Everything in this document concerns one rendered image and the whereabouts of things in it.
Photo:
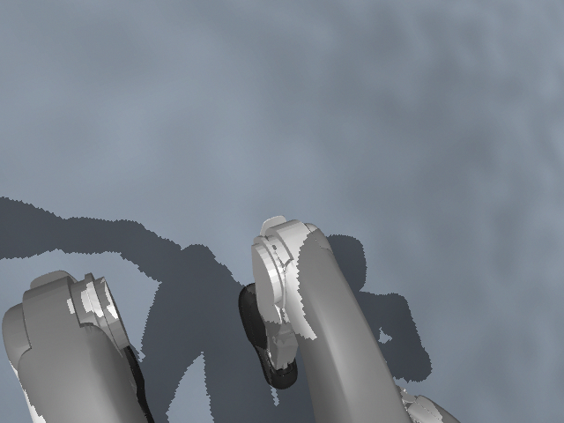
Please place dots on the right robot foot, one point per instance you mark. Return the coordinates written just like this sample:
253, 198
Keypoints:
255, 330

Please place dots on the left robot foot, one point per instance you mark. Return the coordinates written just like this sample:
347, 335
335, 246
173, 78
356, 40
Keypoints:
140, 382

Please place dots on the right robot hand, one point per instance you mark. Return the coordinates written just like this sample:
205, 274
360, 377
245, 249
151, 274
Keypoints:
421, 409

